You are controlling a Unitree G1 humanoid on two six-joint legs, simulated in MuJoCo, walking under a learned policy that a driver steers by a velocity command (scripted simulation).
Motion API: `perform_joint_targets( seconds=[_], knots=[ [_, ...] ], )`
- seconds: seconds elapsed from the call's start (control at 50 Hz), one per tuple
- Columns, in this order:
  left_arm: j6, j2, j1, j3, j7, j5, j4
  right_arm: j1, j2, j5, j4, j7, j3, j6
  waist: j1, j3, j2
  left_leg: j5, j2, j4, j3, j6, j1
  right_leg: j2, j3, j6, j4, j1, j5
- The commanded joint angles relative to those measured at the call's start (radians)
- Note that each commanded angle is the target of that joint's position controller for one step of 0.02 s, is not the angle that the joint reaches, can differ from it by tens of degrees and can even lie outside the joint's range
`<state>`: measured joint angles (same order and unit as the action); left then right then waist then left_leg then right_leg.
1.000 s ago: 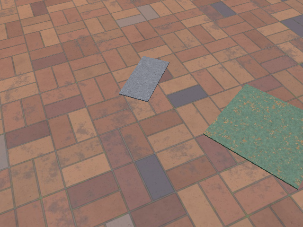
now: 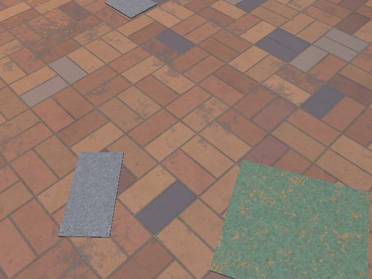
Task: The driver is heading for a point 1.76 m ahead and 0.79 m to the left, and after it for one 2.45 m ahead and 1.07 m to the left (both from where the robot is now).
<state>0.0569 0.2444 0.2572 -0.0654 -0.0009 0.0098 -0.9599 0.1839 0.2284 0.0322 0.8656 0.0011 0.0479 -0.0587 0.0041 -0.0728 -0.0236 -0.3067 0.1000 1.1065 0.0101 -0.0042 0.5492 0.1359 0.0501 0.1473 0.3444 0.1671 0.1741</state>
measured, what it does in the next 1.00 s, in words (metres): walks ahead, turning left: left foot, then right foot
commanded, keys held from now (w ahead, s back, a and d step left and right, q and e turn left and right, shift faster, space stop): q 0.98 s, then no key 0.02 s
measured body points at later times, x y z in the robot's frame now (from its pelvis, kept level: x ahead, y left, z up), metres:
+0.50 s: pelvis +0.14 +0.04 +0.00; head +0.17 +0.06 +0.44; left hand +0.21 +0.31 -0.14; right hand +0.25 -0.23 -0.13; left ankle +0.19 +0.10 -0.74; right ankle +0.17 -0.11 -0.67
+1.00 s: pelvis +0.17 -0.02 +0.01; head +0.21 -0.04 +0.45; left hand +0.13 +0.28 -0.09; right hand +0.40 -0.22 -0.13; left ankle +0.08 +0.08 -0.65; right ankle +0.20 -0.10 -0.74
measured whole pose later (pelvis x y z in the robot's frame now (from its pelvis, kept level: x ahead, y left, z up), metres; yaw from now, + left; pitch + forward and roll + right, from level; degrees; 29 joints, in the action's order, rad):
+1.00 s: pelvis +0.17 -0.02 +0.01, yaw +32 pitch +1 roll +1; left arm -0.01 0.25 0.21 -0.03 -0.05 0.02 -0.74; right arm 0.21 0.33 0.02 0.80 0.03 0.10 0.07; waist 0.01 -0.04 -0.06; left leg -0.40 -0.08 1.11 0.08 -0.05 0.50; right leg 0.00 0.05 0.05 0.40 0.19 0.23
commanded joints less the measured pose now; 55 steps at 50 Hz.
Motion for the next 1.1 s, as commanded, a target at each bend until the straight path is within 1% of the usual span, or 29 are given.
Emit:
perform_joint_targets(
  seconds=[0.02,0.06,0.1,0.16,0.22,0.26,0.28,0.3,0.32,0.34,0.36,0.38,0.4,0.44,0.5,0.56,0.62,0.68,0.72,0.76,0.78,0.8,0.82,0.84,0.86,0.88,0.92,1.02,1.1],
  knots=[
    [0.031,0.098,0.039,-0.006,-0.002,0.004,0.025,0.165,0.047,-0.005,0.024,0.006,0.008,0.030,0.040,0.066,0.054,0.096,-0.018,-0.103,-0.040,-0.001,-0.065,-0.270,-0.076,0.059,-0.097,-0.013,-0.875],
    [0.027,0.091,0.030,0.003,-0.005,0.006,0.024,0.104,0.048,-0.016,0.011,0.007,0.003,0.031,0.020,0.059,0.086,0.178,-0.035,-0.221,-0.048,0.012,-0.071,-0.246,-0.014,0.003,-0.102,-0.032,-0.864],
    [0.024,0.087,0.037,0.009,-0.013,0.006,0.018,0.045,0.044,-0.022,-0.003,0.004,-0.002,0.031,-0.008,0.060,0.102,0.250,-0.051,-0.323,-0.060,0.024,-0.074,-0.253,0.020,-0.023,-0.098,-0.079,-0.857],
    [0.015,0.095,0.051,0.010,-0.035,0.004,0.007,0.009,0.054,-0.014,-0.017,0.001,-0.004,0.029,-0.027,0.067,0.106,0.259,-0.073,-0.409,-0.084,0.043,-0.067,-0.289,0.039,-0.026,-0.045,-0.176,-0.869],
    [-0.001,0.114,0.039,0.003,-0.056,0.002,0.008,0.068,0.074,-0.001,-0.009,-0.002,0.006,0.026,-0.005,0.076,0.114,0.125,-0.120,-0.460,-0.110,0.079,-0.115,-0.327,0.038,-0.017,0.095,-0.223,-0.978],
    [-0.011,0.135,0.006,-0.007,-0.063,0.001,0.021,0.180,0.085,0.001,0.020,-0.008,0.017,0.018,0.047,0.106,0.104,0.115,-0.147,-0.563,-0.108,0.120,-0.213,-0.324,0.043,-0.023,0.293,-0.210,-0.962],
    [-0.013,0.151,-0.026,-0.014,-0.063,-0.002,0.040,0.269,0.110,0.004,0.034,-0.012,0.028,0.007,0.111,0.141,0.052,0.396,-0.099,-0.668,-0.035,0.162,-0.347,-0.279,0.079,-0.056,0.505,-0.118,-0.782],
    [-0.011,0.108,-0.021,-0.006,-0.055,-0.001,0.089,0.301,0.216,0.002,0.026,-0.019,0.055,0.003,0.096,0.198,-0.123,1.022,0.126,-0.640,0.249,0.258,-0.524,-0.134,0.122,-0.101,0.829,0.113,-0.123],
    [-0.026,0.046,0.061,0.006,-0.040,-0.008,0.106,0.273,0.252,-0.028,0.020,-0.016,0.064,0.021,0.028,0.320,-0.244,1.250,0.288,-0.688,0.529,0.449,-0.629,0.007,-0.019,-0.127,1.032,0.302,0.447],
    [-0.040,0.056,0.065,0.012,-0.036,0.019,0.081,0.210,0.228,-0.049,-0.002,-0.007,0.064,0.033,0.016,0.277,-0.076,1.000,0.278,-0.719,0.458,0.444,-0.533,-0.089,-0.113,-0.130,1.053,0.311,0.416],
    [-0.046,0.076,0.003,0.005,-0.034,0.015,0.093,0.135,0.172,-0.037,-0.026,-0.008,0.053,0.047,0.014,0.148,-0.007,0.753,0.217,-0.759,0.394,0.410,-0.404,-0.111,-0.107,-0.138,1.028,0.351,0.364],
    [-0.048,0.088,-0.035,-0.001,-0.034,0.014,0.104,0.090,0.130,-0.025,-0.035,-0.012,0.039,0.061,-0.006,0.073,0.047,0.571,0.154,-0.801,0.341,0.354,-0.317,-0.136,-0.100,-0.147,0.945,0.362,0.315],
    [-0.057,0.094,-0.049,-0.003,-0.033,0.022,0.119,0.077,0.120,-0.026,-0.042,-0.017,0.036,0.067,-0.014,0.057,0.024,0.485,0.105,-0.822,0.303,0.316,-0.278,-0.151,-0.097,-0.157,0.873,0.348,0.273],
    [-0.078,0.067,-0.019,0.004,-0.030,0.027,0.118,0.081,0.140,-0.017,-0.046,-0.015,0.042,0.067,-0.020,0.098,-0.025,0.467,0.052,-0.820,0.262,0.285,-0.263,-0.133,-0.078,-0.177,0.815,0.307,0.224],
    [-0.088,0.062,-0.035,0.007,-0.034,0.014,0.138,0.101,0.180,-0.015,-0.053,-0.010,0.057,0.064,-0.006,0.136,-0.049,0.390,0.036,-0.818,0.283,0.263,-0.305,-0.133,-0.081,-0.198,0.695,0.321,0.218],
    [-0.096,0.078,-0.090,0.005,-0.040,0.010,0.169,0.104,0.191,-0.014,-0.069,-0.010,0.064,0.079,0.023,0.139,-0.091,0.168,0.029,-0.841,0.347,0.245,-0.328,-0.136,-0.095,-0.206,0.610,0.343,0.210],
    [-0.091,0.082,-0.122,0.007,-0.041,0.005,0.193,0.095,0.198,-0.009,-0.085,-0.008,0.071,0.091,0.039,0.125,-0.104,0.054,0.026,-0.850,0.406,0.235,-0.331,-0.127,-0.107,-0.203,0.529,0.332,0.214],
    [-0.078,0.086,-0.110,0.010,-0.045,-0.005,0.208,0.077,0.204,-0.004,-0.100,-0.003,0.077,0.097,0.039,0.130,-0.113,0.104,0.027,-0.830,0.454,0.227,-0.333,-0.104,-0.109,-0.185,0.441,0.273,0.239],
    [-0.067,0.090,-0.071,0.012,-0.048,-0.012,0.211,0.054,0.205,-0.005,-0.110,0.003,0.079,0.102,0.026,0.137,-0.123,0.171,0.023,-0.813,0.488,0.213,-0.328,-0.084,-0.109,-0.165,0.348,0.204,0.257],
    [-0.056,0.089,0.010,0.013,-0.053,-0.017,0.200,0.013,0.201,-0.014,-0.121,0.007,0.079,0.108,-0.018,0.137,-0.118,0.177,-0.005,-0.785,0.501,0.169,-0.282,-0.065,-0.099,-0.138,0.154,0.073,0.196],
    [-0.049,0.104,0.057,0.009,-0.059,-0.011,0.192,-0.006,0.190,-0.026,-0.129,0.005,0.076,0.108,-0.045,0.128,-0.093,0.087,-0.048,-0.755,0.478,0.119,-0.215,-0.090,-0.115,-0.124,-0.009,-0.027,0.126],
    [-0.046,0.189,0.040,-0.008,-0.069,0.006,0.204,0.031,0.129,-0.034,-0.140,0.001,0.061,0.106,-0.009,0.116,0.075,-0.124,-0.149,-0.603,0.367,0.054,-0.113,-0.282,-0.309,-0.080,-0.152,-0.090,0.218],
    [-0.051,0.275,-0.058,-0.023,-0.067,0.017,0.253,0.044,0.113,-0.036,-0.154,-0.007,0.061,0.099,0.011,0.079,0.262,-0.245,-0.316,-0.363,0.122,0.014,0.052,-0.517,-0.584,0.022,-0.208,-0.060,0.183],
    [-0.055,0.235,-0.071,-0.017,-0.059,0.030,0.252,0.030,0.197,0.003,-0.141,-0.008,0.078,0.096,0.017,0.060,0.161,-0.240,-0.219,-0.170,0.116,0.003,0.011,-0.535,-0.521,0.083,-0.153,0.046,-0.013],
    [-0.053,0.165,-0.109,0.002,-0.054,0.021,0.266,0.053,0.201,0.001,-0.124,-0.001,0.084,0.098,0.048,0.061,0.106,-0.191,-0.208,-0.085,0.118,0.003,-0.030,-0.470,-0.416,0.070,-0.117,0.070,-0.126],
    [-0.052,0.137,-0.143,0.010,-0.050,0.016,0.275,0.084,0.189,0.001,-0.106,0.005,0.083,0.105,0.068,0.053,0.099,-0.137,-0.204,-0.012,0.106,-0.004,-0.035,-0.402,-0.304,0.038,-0.091,0.069,-0.198],
    [-0.052,0.131,-0.140,0.013,-0.051,0.015,0.293,0.111,0.183,-0.002,-0.094,0.024,0.079,0.121,0.059,0.077,0.171,-0.100,-0.196,0.088,0.070,-0.027,0.003,-0.344,-0.190,0.023,-0.051,-0.004,-0.336],
    [-0.052,0.163,0.028,-0.005,-0.045,0.015,0.257,-0.007,0.151,-0.015,-0.141,0.039,0.055,0.133,-0.038,0.094,0.168,-0.120,-0.169,-0.041,0.049,-0.068,0.062,-0.381,-0.164,0.062,0.005,-0.196,-0.505],
    [-0.048,0.177,0.012,-0.011,-0.030,0.017,0.250,-0.019,0.126,-0.023,-0.147,0.035,0.036,0.136,-0.036,0.106,0.193,-0.156,-0.158,-0.234,0.022,-0.047,-0.072,-0.392,-0.140,0.068,0.027,-0.161,-0.504]
  ],
)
